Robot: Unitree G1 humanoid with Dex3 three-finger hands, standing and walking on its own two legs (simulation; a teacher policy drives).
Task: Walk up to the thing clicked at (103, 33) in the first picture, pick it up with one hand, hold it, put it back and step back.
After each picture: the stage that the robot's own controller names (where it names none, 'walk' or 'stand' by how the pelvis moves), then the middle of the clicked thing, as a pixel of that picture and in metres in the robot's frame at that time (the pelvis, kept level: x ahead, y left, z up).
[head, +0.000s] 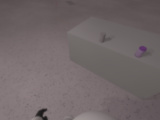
stand; (102, 37) +0.99 -0.15 -0.08
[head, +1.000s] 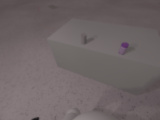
walk; (83, 39) +0.89 +0.13 -0.06
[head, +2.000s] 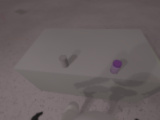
walk; (64, 61) +0.51 +0.26 -0.07
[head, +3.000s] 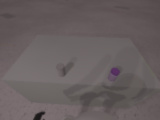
walk; (61, 70) +0.44 +0.24 -0.08
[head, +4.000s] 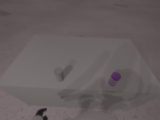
stand; (59, 74) +0.38 +0.25 -0.09
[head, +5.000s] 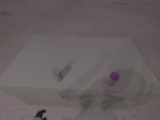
stand; (57, 75) +0.38 +0.26 -0.09
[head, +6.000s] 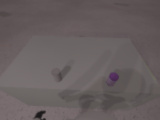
stand; (57, 75) +0.38 +0.26 -0.09
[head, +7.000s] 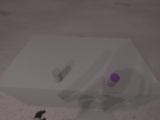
stand; (57, 75) +0.37 +0.26 -0.09
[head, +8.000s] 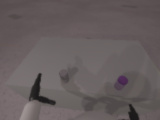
rise first; (64, 76) +0.37 +0.23 -0.08
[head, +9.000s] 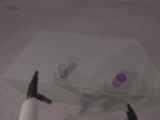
go down; (63, 71) +0.40 +0.23 -0.07
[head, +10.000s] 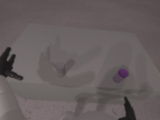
go down; (60, 69) +0.39 +0.20 -0.04
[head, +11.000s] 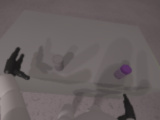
close in; (58, 63) +0.40 +0.21 -0.02
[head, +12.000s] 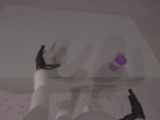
close; (50, 59) +0.42 +0.22 +0.02
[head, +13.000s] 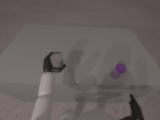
lift; (57, 62) +0.37 +0.19 +0.09
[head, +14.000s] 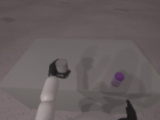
lift; (62, 69) +0.33 +0.17 +0.12
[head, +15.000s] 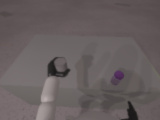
hold; (62, 67) +0.33 +0.17 +0.11
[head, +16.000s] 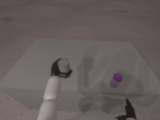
hold; (64, 68) +0.33 +0.16 +0.11
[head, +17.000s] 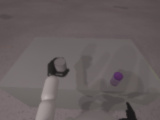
crouch; (61, 68) +0.33 +0.18 +0.11
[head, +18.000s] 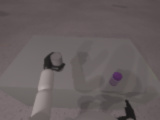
crouch; (57, 62) +0.37 +0.21 +0.10
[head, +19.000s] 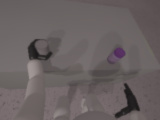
lower; (43, 50) +0.47 +0.24 +0.03
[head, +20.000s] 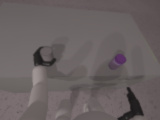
lower; (48, 56) +0.43 +0.23 +0.02
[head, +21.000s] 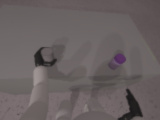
lower; (48, 57) +0.43 +0.22 +0.02
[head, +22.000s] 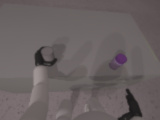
lower; (49, 57) +0.43 +0.22 +0.02
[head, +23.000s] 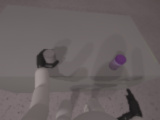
loosen; (50, 59) +0.42 +0.22 +0.01
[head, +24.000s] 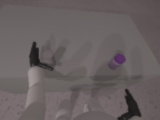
withdraw; (49, 59) +0.42 +0.22 +0.01
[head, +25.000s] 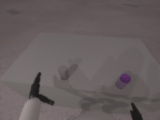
sink last; (63, 73) +0.38 +0.22 -0.04
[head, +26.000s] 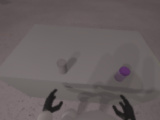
stand; (62, 67) +0.41 +0.22 -0.03
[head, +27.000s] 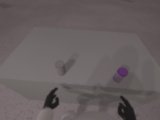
stand; (60, 68) +0.40 +0.22 -0.02
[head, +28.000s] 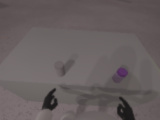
stand; (60, 69) +0.40 +0.22 -0.02
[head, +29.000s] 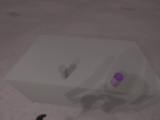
stand; (63, 72) +0.42 +0.22 -0.08
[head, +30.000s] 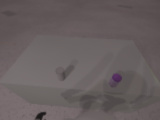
stand; (60, 74) +0.40 +0.24 -0.09
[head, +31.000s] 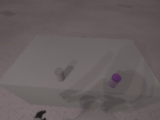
stand; (60, 74) +0.39 +0.24 -0.09
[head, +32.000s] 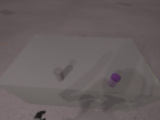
walk; (59, 74) +0.38 +0.25 -0.09
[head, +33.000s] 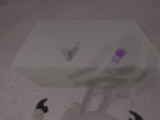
walk; (67, 54) +0.54 +0.22 -0.07
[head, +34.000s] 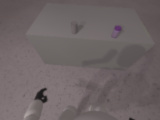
walk; (74, 28) +0.87 +0.19 -0.05
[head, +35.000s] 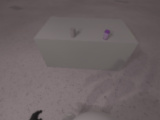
stand; (73, 32) +1.04 +0.24 -0.07
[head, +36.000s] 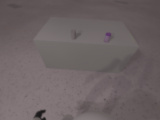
stand; (73, 34) +1.01 +0.22 -0.09
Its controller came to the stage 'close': yes
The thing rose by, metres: 0.20
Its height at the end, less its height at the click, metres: +0.00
